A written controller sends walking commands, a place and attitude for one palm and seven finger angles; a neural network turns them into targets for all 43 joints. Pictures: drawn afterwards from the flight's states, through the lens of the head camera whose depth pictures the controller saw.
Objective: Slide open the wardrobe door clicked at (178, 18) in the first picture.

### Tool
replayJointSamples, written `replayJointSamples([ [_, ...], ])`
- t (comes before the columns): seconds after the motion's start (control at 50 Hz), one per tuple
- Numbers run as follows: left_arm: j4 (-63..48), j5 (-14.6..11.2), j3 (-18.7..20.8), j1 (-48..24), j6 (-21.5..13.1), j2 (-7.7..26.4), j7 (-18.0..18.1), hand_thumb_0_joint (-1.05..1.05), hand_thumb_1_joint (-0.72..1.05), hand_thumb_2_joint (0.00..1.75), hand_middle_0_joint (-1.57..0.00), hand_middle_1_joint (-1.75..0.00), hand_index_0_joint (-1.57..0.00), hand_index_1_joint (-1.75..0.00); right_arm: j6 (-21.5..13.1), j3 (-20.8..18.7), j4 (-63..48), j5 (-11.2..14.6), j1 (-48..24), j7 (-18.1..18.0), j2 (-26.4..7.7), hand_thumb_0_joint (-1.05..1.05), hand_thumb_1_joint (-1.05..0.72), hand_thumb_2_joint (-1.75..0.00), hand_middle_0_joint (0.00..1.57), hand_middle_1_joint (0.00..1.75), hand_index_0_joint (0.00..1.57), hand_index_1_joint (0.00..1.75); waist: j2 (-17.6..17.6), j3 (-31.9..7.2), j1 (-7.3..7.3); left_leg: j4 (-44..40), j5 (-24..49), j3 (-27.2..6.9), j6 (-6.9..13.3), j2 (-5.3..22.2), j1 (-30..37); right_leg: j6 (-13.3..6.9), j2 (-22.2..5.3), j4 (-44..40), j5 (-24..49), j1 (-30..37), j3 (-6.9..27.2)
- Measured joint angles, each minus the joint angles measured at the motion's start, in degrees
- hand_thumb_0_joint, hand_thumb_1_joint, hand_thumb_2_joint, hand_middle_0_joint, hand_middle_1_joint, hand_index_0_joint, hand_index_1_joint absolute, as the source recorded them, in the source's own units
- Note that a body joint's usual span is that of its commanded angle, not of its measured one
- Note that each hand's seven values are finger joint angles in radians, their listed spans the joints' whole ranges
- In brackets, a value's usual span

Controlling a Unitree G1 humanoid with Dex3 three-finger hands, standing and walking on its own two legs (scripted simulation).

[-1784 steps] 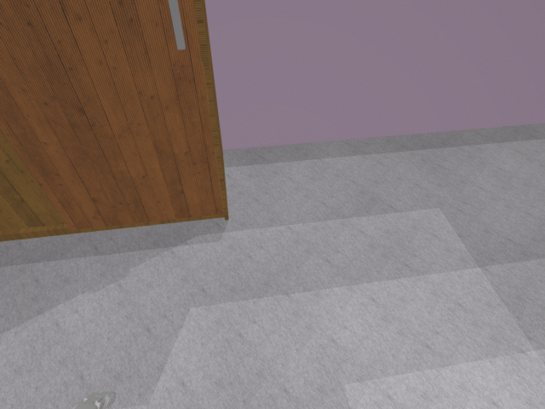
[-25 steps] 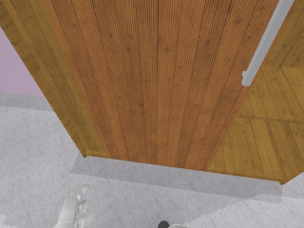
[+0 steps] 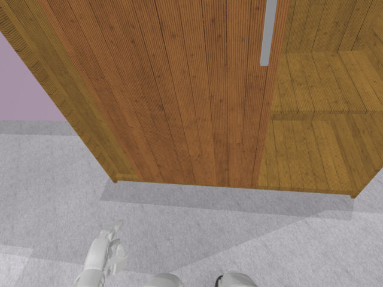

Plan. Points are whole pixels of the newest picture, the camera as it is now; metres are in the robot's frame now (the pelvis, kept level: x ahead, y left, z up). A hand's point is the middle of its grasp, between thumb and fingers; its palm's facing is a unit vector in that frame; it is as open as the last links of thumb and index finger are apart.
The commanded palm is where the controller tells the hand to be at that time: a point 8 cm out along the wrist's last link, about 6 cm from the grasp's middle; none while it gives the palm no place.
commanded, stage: stop stepping back and stand still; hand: right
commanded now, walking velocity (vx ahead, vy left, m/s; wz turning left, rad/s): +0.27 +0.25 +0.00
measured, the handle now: (270, 2) +0.68 -0.20 +0.24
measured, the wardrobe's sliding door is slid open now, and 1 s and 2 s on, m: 0.49 0.49 0.49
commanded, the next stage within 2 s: let the arm hang, fingers relaxed in 1.54 s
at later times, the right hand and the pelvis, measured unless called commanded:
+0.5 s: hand out of the picture +0.07 -0.31 +0.20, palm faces +0.26 +0.87 -0.43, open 7.5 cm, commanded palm +0.01 -0.37 +0.20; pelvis -0.17 -0.09 +0.01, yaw +7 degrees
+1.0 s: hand out of the picture +0.02 -0.37 +0.20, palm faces +0.41 +0.80 -0.43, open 7.4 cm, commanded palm -0.05 -0.41 +0.20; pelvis -0.21 -0.12 +0.01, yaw +3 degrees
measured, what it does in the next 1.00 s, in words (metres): walks backwards: left foot, then right foot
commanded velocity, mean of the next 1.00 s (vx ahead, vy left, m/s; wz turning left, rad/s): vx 0.15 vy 0.10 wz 0.00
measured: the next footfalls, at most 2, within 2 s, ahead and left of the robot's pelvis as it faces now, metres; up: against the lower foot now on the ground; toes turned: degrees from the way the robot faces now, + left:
left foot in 0.22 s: -0.13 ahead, +0.06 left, +0.00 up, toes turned +11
right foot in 0.32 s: +0.00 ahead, -0.19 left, +0.00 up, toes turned +5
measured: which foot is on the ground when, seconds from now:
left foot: up 0.00-0.20, down 0.22-0.32, up 0.34-0.56, down 0.58-1.00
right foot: down 0.00-0.14, up 0.16-0.30, down 0.32-0.56, up 0.58-0.86, down 0.88-1.00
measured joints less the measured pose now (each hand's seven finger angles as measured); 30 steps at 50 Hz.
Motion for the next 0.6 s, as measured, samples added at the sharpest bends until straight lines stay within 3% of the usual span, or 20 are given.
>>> replayJointSamples([
  [0.04,-0.17,-0.10,-0.29,1.15,-0.44,-1.19,-1.23,0.02,0.90,0.90,-0.20,-0.30,-0.21,-0.30,1.39,-0.07,-1.38,0.26,1.05,0.04,0.34,0.01,-0.88,-0.90,0.21,0.30,0.21,0.30,-0.13,-0.25,0.37,2.70,0.36,2.24,0.21,-1.08,0.86,1.23,-1.08,-5.09,1.98,1.35,-0.47],
  [0.08,-0.53,-0.22,-0.52,2.82,-0.43,-1.94,-2.25,0.02,0.90,0.90,-0.21,-0.30,-0.21,-0.30,2.72,1.06,-3.87,0.38,3.26,-0.02,1.17,0.02,-0.89,-0.90,0.21,0.30,0.21,0.30,-0.22,-1.18,0.49,0.97,-0.11,5.09,0.59,-1.46,3.80,3.94,-1.67,-10.90,2.20,3.17,-1.17],
  [0.14,-1.26,0.38,0.09,5.46,0.14,-2.21,-2.80,0.02,0.90,0.90,-0.21,-0.30,-0.21,-0.30,4.72,3.61,-6.62,0.53,6.60,-0.04,1.59,0.02,-0.89,-0.90,0.21,0.30,0.21,0.30,-1.53,-3.34,1.32,-10.32,-4.81,10.44,2.16,-2.56,12.07,11.28,-1.65,-20.69,1.30,6.10,-1.80],
  [0.16,-1.99,0.28,0.66,6.56,0.29,-2.10,-2.97,0.02,0.90,0.90,-0.21,-0.30,-0.21,-0.30,5.23,3.88,-7.32,0.50,7.64,-0.04,0.53,0.02,-0.89,-0.90,0.21,0.30,0.21,0.30,-1.65,-4.28,1.90,-18.11,-6.59,12.81,4.19,-2.27,16.07,14.72,-1.00,-19.89,-2.18,4.75,-2.21],
  [0.18,-2.67,-0.50,0.83,7.29,0.40,-2.20,-3.30,0.01,0.90,0.90,-0.21,-0.30,-0.21,-0.30,5.35,2.84,-8.83,0.53,9.13,-0.24,-1.68,0.02,-0.89,-0.90,0.21,0.30,0.21,0.30,0.72,-5.40,1.42,-25.32,-3.27,13.19,7.19,-0.07,18.84,15.86,1.10,-8.41,-9.01,0.22,-2.60],
  [0.2,-3.32,-1.07,0.53,7.30,0.57,-1.92,-3.50,0.01,0.89,0.90,-0.21,-0.30,-0.21,-0.30,4.92,0.61,-10.92,0.89,10.95,-0.51,-3.68,0.01,-0.89,-0.90,0.21,0.30,0.21,0.30,4.11,-6.60,0.08,-30.21,2.55,12.43,9.78,3.55,19.64,12.27,3.52,9.07,-15.03,-5.83,-2.43],
  [0.22,-3.76,-1.14,0.12,6.36,0.83,-1.05,-3.42,0.01,0.89,0.90,-0.21,-0.30,-0.21,-0.30,4.03,-1.99,-12.53,1.28,11.97,-0.70,-4.75,0.01,-0.89,-0.90,0.21,0.30,0.21,0.30,6.37,-6.95,-1.70,-32.23,6.19,10.48,9.16,6.65,19.19,8.66,4.27,23.80,-18.71,-9.99,-2.34],
  [0.24,-2.37,-0.59,0.04,4.67,1.32,0.30,-3.04,0.01,0.89,0.90,-0.21,-0.30,-0.21,-0.30,2.62,-2.32,-11.71,1.16,10.79,-0.49,-3.83,0.01,-0.88,-0.90,0.21,0.30,0.21,0.30,4.37,-6.24,-2.07,-28.95,5.14,9.83,6.10,6.15,17.47,7.26,2.32,30.23,-20.16,-10.05,0.02],
  [0.26,-0.83,-0.29,0.08,3.75,2.10,1.05,-2.78,0.01,0.89,0.90,-0.21,-0.30,-0.21,-0.30,1.54,-1.75,-9.35,0.77,8.52,-0.39,-3.13,0.01,-0.88,-0.90,0.21,0.30,0.21,0.30,2.42,-5.79,-1.13,-26.00,3.76,10.23,3.37,5.60,16.67,6.86,0.29,28.91,-19.59,-7.66,1.83],
  [0.3,0.64,-0.77,0.36,4.09,3.10,1.95,-2.35,0.01,0.90,0.90,-0.21,-0.30,-0.21,-0.30,1.95,-0.01,-4.16,-0.04,3.23,-0.74,-1.83,0.01,-0.88,-0.90,0.21,0.30,0.21,0.30,0.36,-6.00,0.93,-21.48,1.49,11.51,0.40,6.12,15.36,6.43,-2.78,16.12,-15.36,-0.08,3.25],
  [0.32,0.47,-0.94,0.55,4.38,3.16,2.62,-1.83,0.01,0.90,0.90,-0.21,-0.30,-0.21,-0.30,2.64,0.30,-2.41,-0.10,1.26,-1.06,-0.94,0.01,-0.88,-0.90,0.21,0.30,0.21,0.30,-0.74,-6.23,1.79,-18.55,0.38,11.83,-0.06,6.44,13.63,6.53,-3.36,10.89,-16.06,2.17,4.12],
  [0.34,0.87,-0.94,0.83,3.66,3.19,2.25,-1.24,0.01,0.90,0.90,-0.21,-0.30,-0.21,-0.30,3.02,-0.07,-0.59,0.08,-0.37,-1.32,-0.31,0.01,-0.88,-0.90,0.21,0.30,0.21,0.30,-0.29,-5.04,2.30,-15.35,-1.41,10.28,-0.18,6.86,11.90,6.51,-2.51,11.45,-15.86,1.69,3.43],
  [0.38,1.33,-0.33,0.64,2.60,2.57,0.30,-0.98,0.02,0.90,0.90,-0.20,-0.30,-0.21,-0.30,3.49,-1.58,1.89,0.82,-0.44,-1.10,0.29,0.01,-0.88,-0.90,0.21,0.30,0.21,0.30,1.12,-2.47,3.23,-8.91,-2.03,5.94,-0.18,5.55,8.25,6.09,-1.56,10.36,-12.53,2.20,1.38],
  [0.42,0.88,0.20,-0.06,3.50,1.69,-1.58,-1.85,0.02,0.90,0.90,-0.20,-0.30,-0.20,-0.30,4.32,-1.96,1.32,0.97,2.05,-0.49,0.43,0.01,-0.89,-0.90,0.20,0.30,0.21,0.30,1.73,-1.20,4.39,-5.36,0.37,4.86,-0.25,3.79,5.66,5.94,-1.39,5.34,-7.92,3.68,0.74],
  [0.48,-0.32,0.49,-0.94,6.65,1.88,-2.70,-3.28,0.02,0.90,0.90,-0.20,-0.30,-0.21,-0.30,4.25,-0.37,-2.89,0.57,8.24,0.39,0.51,0.02,-0.89,-0.90,0.20,0.30,0.21,0.30,0.46,-1.63,4.77,-9.66,1.59,8.12,0.68,1.90,6.35,6.08,-2.63,-2.55,-4.74,5.29,0.76],
  [0.54,-1.07,0.50,-0.86,9.71,3.27,-2.25,-3.22,0.02,0.90,0.90,-0.21,-0.30,-0.21,-0.30,3.83,0.99,-5.78,0.00,13.90,0.66,-1.11,0.02,-0.89,-0.90,0.21,0.30,0.21,0.30,-1.96,-4.12,4.63,-22.53,-1.67,11.96,2.87,0.39,13.25,6.77,-3.53,-5.32,-8.81,4.05,1.01],
  [0.58,-1.39,-0.05,-0.68,10.54,4.05,-1.75,-2.67,0.02,0.89,0.90,-0.21,-0.30,-0.21,-0.30,3.72,-0.83,-7.00,-0.37,15.81,0.40,-4.19,0.01,-0.88,-0.90,0.21,0.30,0.21,0.30,-0.14,-6.21,3.43,-32.90,-0.15,9.99,6.36,2.24,17.18,7.01,-1.89,3.24,-15.96,-1.73,-0.83],
  [0.6,-0.28,-0.12,-0.45,9.54,4.46,-0.78,-2.23,0.02,0.89,0.90,-0.21,-0.30,-0.21,-0.30,3.47,-1.21,-6.54,-0.53,14.94,0.44,-4.20,0.01,-0.88,-0.90,0.21,0.30,0.21,0.30,-0.67,-5.91,2.46,-33.02,6.99,10.15,7.23,2.60,15.90,7.21,-1.96,12.15,-16.65,-5.07,-0.26],
])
